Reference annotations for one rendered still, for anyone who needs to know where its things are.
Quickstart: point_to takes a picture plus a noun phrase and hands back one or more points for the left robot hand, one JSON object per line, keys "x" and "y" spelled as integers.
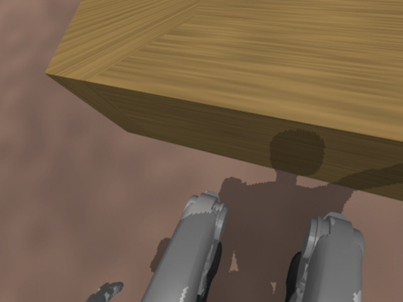
{"x": 106, "y": 292}

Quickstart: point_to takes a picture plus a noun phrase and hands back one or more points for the right robot foot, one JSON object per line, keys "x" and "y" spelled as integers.
{"x": 292, "y": 277}

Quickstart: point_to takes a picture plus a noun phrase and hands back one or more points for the left robot foot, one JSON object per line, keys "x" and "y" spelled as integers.
{"x": 210, "y": 275}

